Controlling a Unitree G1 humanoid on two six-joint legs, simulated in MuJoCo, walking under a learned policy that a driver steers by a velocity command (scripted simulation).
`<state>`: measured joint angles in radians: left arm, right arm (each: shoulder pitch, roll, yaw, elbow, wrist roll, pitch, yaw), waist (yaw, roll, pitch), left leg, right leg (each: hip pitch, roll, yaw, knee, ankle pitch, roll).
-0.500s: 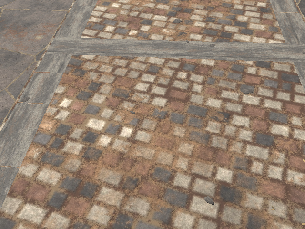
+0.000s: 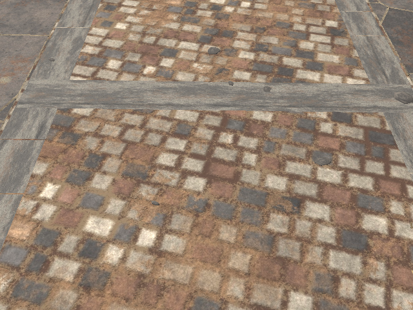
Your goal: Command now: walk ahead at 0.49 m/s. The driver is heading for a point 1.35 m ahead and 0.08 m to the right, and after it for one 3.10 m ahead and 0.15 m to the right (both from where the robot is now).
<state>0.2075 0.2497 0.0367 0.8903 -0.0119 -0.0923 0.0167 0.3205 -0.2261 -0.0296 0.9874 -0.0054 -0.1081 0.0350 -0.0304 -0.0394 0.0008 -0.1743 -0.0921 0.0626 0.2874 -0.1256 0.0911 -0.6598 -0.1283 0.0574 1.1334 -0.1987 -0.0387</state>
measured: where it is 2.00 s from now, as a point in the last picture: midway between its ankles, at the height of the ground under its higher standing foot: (213, 174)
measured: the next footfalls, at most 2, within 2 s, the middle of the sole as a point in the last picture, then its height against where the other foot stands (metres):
right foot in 0.30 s outside the picture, level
left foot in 0.86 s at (187, 273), level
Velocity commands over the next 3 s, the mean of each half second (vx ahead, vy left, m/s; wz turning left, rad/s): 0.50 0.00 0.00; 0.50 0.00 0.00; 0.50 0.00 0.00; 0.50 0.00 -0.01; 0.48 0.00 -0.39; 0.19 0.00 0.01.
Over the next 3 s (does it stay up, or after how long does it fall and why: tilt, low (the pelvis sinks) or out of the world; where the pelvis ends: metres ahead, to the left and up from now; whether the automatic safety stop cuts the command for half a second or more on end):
stays up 1.50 -0.07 0.00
